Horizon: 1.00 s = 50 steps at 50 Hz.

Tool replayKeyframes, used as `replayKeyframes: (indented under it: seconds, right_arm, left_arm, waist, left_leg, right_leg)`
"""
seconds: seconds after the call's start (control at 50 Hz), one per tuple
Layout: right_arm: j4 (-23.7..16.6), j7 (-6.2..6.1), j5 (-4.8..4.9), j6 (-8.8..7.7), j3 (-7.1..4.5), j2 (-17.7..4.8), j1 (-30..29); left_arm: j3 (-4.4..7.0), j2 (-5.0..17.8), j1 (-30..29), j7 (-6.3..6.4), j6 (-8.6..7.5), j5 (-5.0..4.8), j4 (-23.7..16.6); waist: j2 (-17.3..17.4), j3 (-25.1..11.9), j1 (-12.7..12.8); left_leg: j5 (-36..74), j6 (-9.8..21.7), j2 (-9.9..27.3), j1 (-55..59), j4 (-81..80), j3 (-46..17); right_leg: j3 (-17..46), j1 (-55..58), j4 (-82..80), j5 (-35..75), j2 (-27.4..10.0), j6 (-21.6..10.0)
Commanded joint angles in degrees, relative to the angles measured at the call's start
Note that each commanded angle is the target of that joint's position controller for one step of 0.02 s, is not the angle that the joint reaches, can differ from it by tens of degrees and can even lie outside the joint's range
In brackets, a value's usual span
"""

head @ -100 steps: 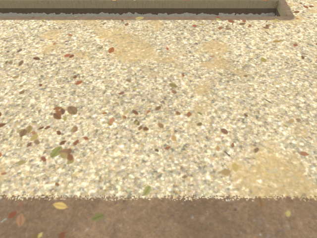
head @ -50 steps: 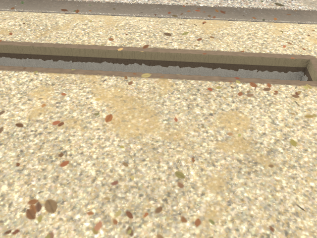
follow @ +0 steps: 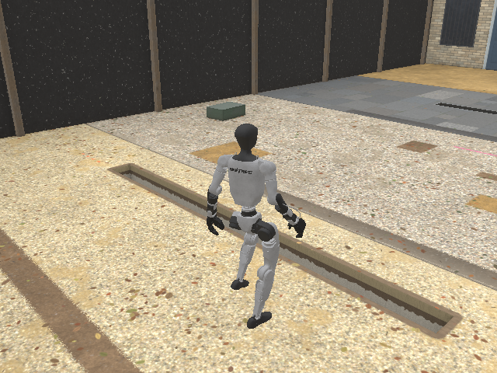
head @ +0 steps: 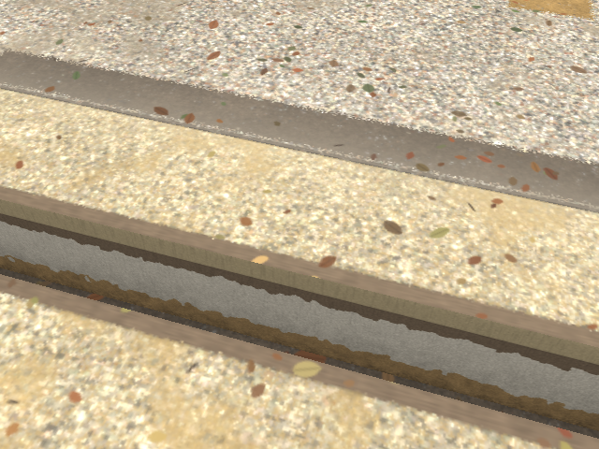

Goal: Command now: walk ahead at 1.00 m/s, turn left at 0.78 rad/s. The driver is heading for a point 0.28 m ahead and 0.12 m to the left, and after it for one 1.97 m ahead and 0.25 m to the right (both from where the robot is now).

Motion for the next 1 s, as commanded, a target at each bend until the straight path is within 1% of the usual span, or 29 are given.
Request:
replayKeyframes:
  seconds: [0.02,0.08,0.12,0.16,0.18,0.2,0.22,0.24,0.26,0.28,0.3,0.32,0.36,0.38,0.44,0.5,0.54,0.64,0.68,0.72,0.74,0.76,0.78,0.8,0.82,0.84,0.86,0.92,1.0]
  right_arm:
    - [-3.12,0.57,-0.74,0.32,0.55,0.85,1.28]
    - [-5.46,2.17,-1.31,-0.56,0.95,0.33,-4.61]
    - [-7.27,3.77,-2.35,-1.13,0.85,-0.05,-6.27]
    - [-6.67,4.64,-2.73,-1.21,-0.2,-1.27,-0.44]
    - [-5.0,4.21,-2.3,-0.89,-1.72,-4.12,9.13]
    - [-2.34,2.85,-2.36,-0.27,-3.73,-8.28,20.04]
    - [-0.79,0.77,-2.39,0.59,-4.13,-10.47,21.32]
    - [-3.97,0.75,-7.1,-0.66,-0.98,-10.25,13.55]
    - [-4.69,1.78,-7.34,-0.66,-0.56,-6.66,16.4]
    - [-2.48,2.77,-5.71,-1.13,-1.78,-8.45,14.82]
    - [-1.67,3.24,-3.55,-2.35,-1.32,-6.52,10.36]
    - [-2.06,3.23,-3.63,-3.18,-0.25,-3.86,5.1]
    - [-2.32,3.25,-5.19,-4.36,0.12,-2.61,-0.25]
    - [-2.58,2.81,-5.6,-4.7,0.06,-2.68,-1.19]
    - [-2.6,0.62,-5.51,-4.0,-0.67,-3.93,-0.62]
    - [-3.37,-1.44,-4.61,-1.62,-1.09,-3.51,-2.3]
    - [-3.77,-2.11,-4.65,-0.1,-1.44,-4.07,-3.38]
    - [-3.99,-1.13,-2.8,1.36,-2.17,-5.04,-5.59]
    - [-4.06,-0.49,-1.78,1.7,-2.7,-5.7,-7.22]
    - [-3.48,0.06,-0.46,2.5,-2.86,-5.58,-9.07]
    - [-2.75,0.29,-0.76,2.73,-3.05,-5.07,-7.09]
    - [-7.5,0.21,-2.75,2.37,-2.4,-2.91,-11.77]
    - [-9.22,0.26,-3.55,1.72,-1.8,-2.47,-15.59]
    - [-8.83,0.18,-2.26,1.72,-2.08,-3.58,-16.06]
    - [-8.09,-0.42,-2.43,1.84,-2.14,-3.6,-15.55]
    - [-7.28,-1.24,-3.45,2.05,-2.49,-4.8,-14.74]
    - [-7.35,-1.6,-4.03,2.21,-2.83,-5.52,-14.55]
    - [-7.54,-1.13,-2.89,2.66,-2.42,-4.08,-14.85]
    - [-6.34,-0.78,-2.65,3.16,-1.8,-3.24,-13.65]
  left_arm:
    - [0.25,4.33,-9.55,1.05,-1.38,0.52,-5.88]
    - [0.48,7.04,-6.12,2.33,-0.84,0.31,-5.81]
    - [0.78,9.65,-6.99,3.71,0.53,-0.2,-7.18]
    - [1.37,13.06,-5.47,5.07,1.8,-1.69,-7.37]
    - [1.33,14.07,-6.54,4.75,2.14,-2.09,-7.18]
    - [0.86,13.14,-10.22,3.67,2.08,-2.85,-7.15]
    - [0.06,8.39,-10.73,2.82,1.23,-3.23,-7.25]
    - [-2.5,0.43,6.0,1.58,-0.02,-2.11,-6.55]
    - [-1.54,5.41,6.58,1.2,-0.3,-4.09,-3.75]
    - [-0.54,7.21,3.42,1.43,1.24,-6.17,-5.12]
    - [-0.28,7.1,-1.34,2.58,3.2,-5.15,-6.25]
    - [-0.12,6.55,-2.8,3.39,5.21,-4.46,-5.55]
    - [0.65,5.48,1.62,3.83,8.81,-3.56,-3.41]
    - [0.79,4.72,0.68,3.9,9.4,-3.41,-3.91]
    - [1.43,5.37,-4.19,4.32,9.99,-3.44,-7.04]
    - [1.1,4.52,-8.01,3.81,10.75,-2.95,-10.22]
    - [0.96,4.63,-10.59,3.18,11.18,-2.53,-12.48]
    - [1.37,5.27,-10.96,1.31,12.26,-2.25,-15.76]
    - [1.68,5.07,-11.2,0.66,12.82,-2.37,-17.41]
    - [2.32,5.35,-7.62,0.63,12.74,-1.85,-17.48]
    - [4.18,10.26,-3.17,1.69,12.11,-1.05,-17.02]
    - [6.13,19.29,-1.58,2.36,11.64,-0.23,-17.43]
    - [5.14,17.74,-1.1,1.58,9.7,1.5,-18.85]
    - [4.59,16.11,-3.9,1.24,7.97,0.82,-19.78]
    - [4.28,14.59,-6.73,1.42,7.33,-0.71,-20.75]
    - [3.75,12.84,-9.58,2.0,7.63,-2.29,-21.51]
    - [3.14,11.2,-10.96,2.82,8.28,-2.83,-22.13]
    - [2.61,10.82,-10.01,3.9,9.36,-1.99,-23.41]
    - [2.49,11.77,-9.64,4.28,10.04,-1.31,-24.07]
  waist:
    - [-3.57,7.64,-4.96]
    - [-0.68,9.07,-2.71]
    - [-1.11,9.55,-3.43]
    - [-5.28,3.95,-6.46]
    - [-8.18,-1.42,-11.66]
    - [-7.31,-5.39,-18.23]
    - [8.19,-5.98,-17.8]
    - [18.0,-18.13,-3.91]
    - [6.31,-29.75,-9.41]
    - [0.57,-22.18,-7.48]
    - [-5.86,-13.43,-5.2]
    - [-6.73,-7.39,-3.33]
    - [-4.14,-3.9,-0.18]
    - [-2.69,-3.32,-0.57]
    - [0.81,-4.42,-2.26]
    - [3.2,-4.19,-3.3]
    - [3.82,-2.87,-4.48]
    - [3.93,-3.31,-5.02]
    - [4.12,-3.31,-4.16]
    - [1.32,-3.82,-1.0]
    - [-7.92,-3.74,0.34]
    - [-25.22,-2.49,-1.22]
    - [-19.69,-11.21,0.76]
    - [-13.84,-10.72,-0.37]
    - [-9.23,-8.68,-1.62]
    - [-6.6,-7.35,-2.78]
    - [-6.75,-7.96,-3.73]
    - [-7.14,-9.21,-3.44]
    - [-9.58,-9.31,-2.35]
  left_leg:
    - [9.84,-0.55,1.62,-0.66,-5.53,-0.53]
    - [16.07,0.85,-0.37,-2.01,-15.61,5.2]
    - [16.4,1.85,-4.82,3.79,-24.88,12.27]
    - [11.96,2.5,-11.22,17.36,-25.61,16.09]
    - [9.4,3.98,-12.46,28.81,-26.25,13.01]
    - [16.5,6.41,-11.72,41.98,-34.85,8.28]
    - [40.24,9.15,-5.06,51.52,-41.53,-1.03]
    - [78.88,18.03,10.94,62.94,-34.07,-24.57]
    - [73.41,21.69,15.05,60.75,-37.19,-25.01]
    - [47.58,20.64,15.52,51.11,-44.11,-23.17]
    - [28.95,16.68,13.4,41.07,-47.92,-20.54]
    - [22.71,14.43,11.31,31.89,-50.2,-16.36]
    - [20.73,10.85,7.96,20.92,-53.04,-6.91]
    - [23.59,10.15,6.99,20.58,-53.29,-3.04]
    - [27.8,9.23,6.17,27.2,-52.85,4.8]
    - [15.2,8.39,5.64,32.2,-53.19,9.18]
    - [7.09,8.63,6.43,32.08,-53.86,10.47]
    - [6.35,7.57,11.03,35.58,-51.14,11.85]
    - [10.81,5.42,12.38,37.46,-47.14,12.44]
    - [11.41,0.27,9.79,36.09,-38.99,15.56]
    - [4.99,-4.01,3.63,29.6,-25.88,18.27]
    - [-26.22,-9.18,-8.26,7.85,-5.6,18.4]
    - [-33.88,-9.19,-11.03,2.94,5.44,2.49]
    - [-29.81,-8.01,-10.64,-0.16,8.39,-1.33]
    - [-25.22,-7.22,-10.24,-0.78,7.13,-1.97]
    - [-20.54,-7.25,-9.35,-0.13,3.81,-2.61]
    - [-17.8,-7.49,-9.08,2.94,1.0,-3.1]
    - [-13.6,-8.58,-10.93,5.65,-6.06,-3.35]
    - [-11.77,-9.05,-10.42,9.5,-15.88,-2.33]
  right_leg:
    - [3.31,-10.47,-12.28,17.03,-14.01,-4.06]
    - [-1.07,-3.69,-10.8,25.78,-14.79,-2.34]
    - [-4.37,-1.48,-4.55,48.4,-14.26,0.24]
    - [-3.07,-0.84,7.13,73.69,-16.65,0.05]
    - [-1.01,-1.98,16.57,76.21,-17.83,-1.53]
    - [0.19,-5.57,30.78,68.19,-15.5,-1.1]
    - [-1.26,-14.64,58.93,13.86,-3.4,2.07]
    - [15.52,-26.96,75.86,-22.53,1.0,2.37]
    - [30.43,-21.53,76.64,-21.87,2.28,1.57]
    - [26.7,-25.64,71.83,-18.78,0.59,2.08]
    - [23.09,-27.64,65.7,-15.62,-3.77,2.2]
    - [21.98,-25.61,63.0,-12.52,-6.04,2.89]
    - [21.52,-17.6,57.87,-9.4,-7.85,4.72]
    - [20.44,-17.79,56.07,-8.38,-8.0,5.4]
    - [18.49,-24.16,50.6,-3.55,-8.79,5.77]
    - [16.07,-29.21,41.26,0.89,-10.93,6.09]
    - [13.89,-29.11,35.64,2.92,-11.45,5.93]
    - [8.62,-26.4,27.73,-1.06,-9.56,3.61]
    - [6.79,-25.3,24.23,-3.33,-8.82,1.37]
    - [5.8,-17.92,12.42,4.72,-6.6,-1.95]
    - [14.96,-10.23,5.94,25.19,-8.52,-5.67]
    - [40.22,-1.2,3.69,45.82,-20.09,-16.59]
    - [49.14,0.77,0.55,39.61,-23.83,-22.77]
    - [44.86,2.04,0.38,34.91,-23.2,-20.76]
    - [39.91,1.41,1.55,34.05,-20.42,-17.01]
    - [35.89,-0.08,2.67,34.28,-18.49,-13.99]
    - [33.98,-2.18,2.91,33.75,-16.85,-12.51]
    - [33.66,-0.83,3.27,32.8,-14.76,-11.75]
    - [33.65,-2.68,3.13,25.0,-13.37,-10.65]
